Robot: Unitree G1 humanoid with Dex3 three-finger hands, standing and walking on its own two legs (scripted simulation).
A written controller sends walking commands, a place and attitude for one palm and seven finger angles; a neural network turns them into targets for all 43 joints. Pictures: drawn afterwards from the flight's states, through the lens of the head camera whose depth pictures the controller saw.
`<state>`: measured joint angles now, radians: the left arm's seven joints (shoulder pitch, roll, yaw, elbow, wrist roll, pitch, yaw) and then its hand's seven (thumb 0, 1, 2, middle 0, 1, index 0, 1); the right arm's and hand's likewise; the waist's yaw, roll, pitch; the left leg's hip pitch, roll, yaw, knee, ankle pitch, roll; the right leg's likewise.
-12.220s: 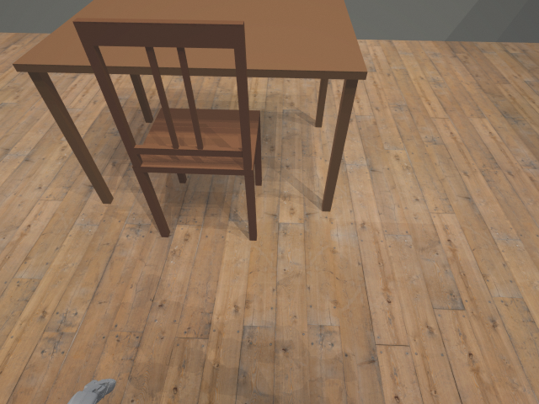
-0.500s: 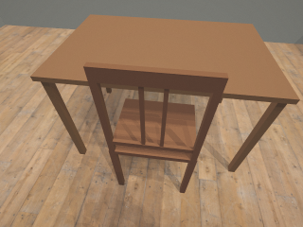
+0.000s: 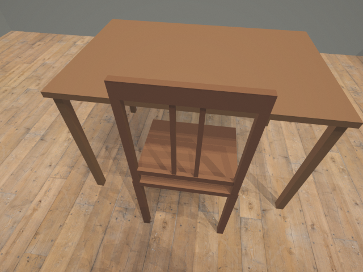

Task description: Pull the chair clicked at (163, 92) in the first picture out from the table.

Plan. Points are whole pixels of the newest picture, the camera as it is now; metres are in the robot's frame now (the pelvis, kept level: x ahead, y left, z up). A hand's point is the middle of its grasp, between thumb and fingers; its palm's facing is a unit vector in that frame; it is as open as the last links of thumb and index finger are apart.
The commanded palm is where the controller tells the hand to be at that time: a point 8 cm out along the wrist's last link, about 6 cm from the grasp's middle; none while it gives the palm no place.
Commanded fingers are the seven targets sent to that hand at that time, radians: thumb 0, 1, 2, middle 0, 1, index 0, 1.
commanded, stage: shuffle to correct the standing spot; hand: left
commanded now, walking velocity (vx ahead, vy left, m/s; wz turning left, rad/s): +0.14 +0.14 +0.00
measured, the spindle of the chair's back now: (173, 143) +0.52 +0.07 -0.07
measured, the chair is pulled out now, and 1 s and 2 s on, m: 0.00 0.00 0.00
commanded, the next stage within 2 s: come to a stop and stand still in 0.14 s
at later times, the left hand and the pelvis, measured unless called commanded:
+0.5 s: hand out of the picture +0.05 +0.20 -0.18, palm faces +0.03 -0.98 -0.21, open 7.3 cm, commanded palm none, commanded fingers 0.00 0.90 0.90 -0.20 -0.30 -0.20 -0.30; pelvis +0.05 +0.03 -0.01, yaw -2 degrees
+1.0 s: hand out of the picture +0.00 +0.15 -0.17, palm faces +0.03 -0.99 -0.14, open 7.3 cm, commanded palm none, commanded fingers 0.00 0.90 0.90 -0.20 -0.30 -0.20 -0.30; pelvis +0.03 +0.01 +0.00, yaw -2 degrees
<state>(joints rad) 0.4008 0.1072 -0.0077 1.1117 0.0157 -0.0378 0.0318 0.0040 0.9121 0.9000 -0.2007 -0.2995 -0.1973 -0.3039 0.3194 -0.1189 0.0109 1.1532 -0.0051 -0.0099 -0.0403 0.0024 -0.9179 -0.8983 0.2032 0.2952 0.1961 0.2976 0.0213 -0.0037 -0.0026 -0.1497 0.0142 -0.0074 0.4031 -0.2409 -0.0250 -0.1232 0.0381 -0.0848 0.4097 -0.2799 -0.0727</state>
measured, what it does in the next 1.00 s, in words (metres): stands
